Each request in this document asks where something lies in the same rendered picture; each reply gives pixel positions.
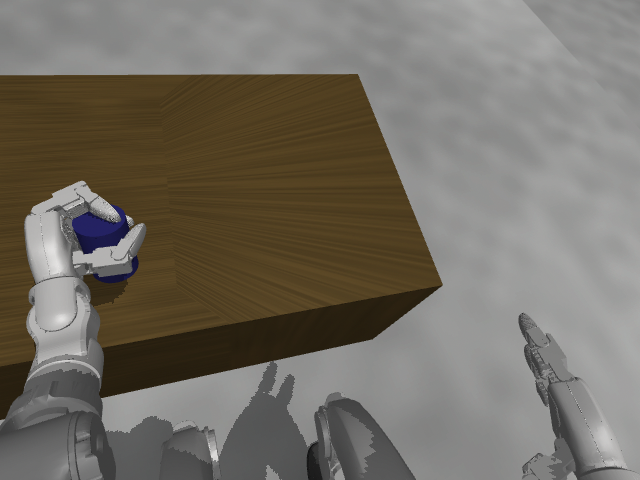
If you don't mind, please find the left robot hand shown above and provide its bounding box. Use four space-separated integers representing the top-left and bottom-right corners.
24 181 146 284

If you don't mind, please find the left robot arm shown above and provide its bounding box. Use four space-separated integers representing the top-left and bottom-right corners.
0 276 116 480

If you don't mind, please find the can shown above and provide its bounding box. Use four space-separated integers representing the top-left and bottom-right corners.
72 204 139 283

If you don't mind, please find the right robot foot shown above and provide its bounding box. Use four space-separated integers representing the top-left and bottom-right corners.
307 442 323 480

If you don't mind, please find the right robot hand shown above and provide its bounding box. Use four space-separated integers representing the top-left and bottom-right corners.
518 313 628 480

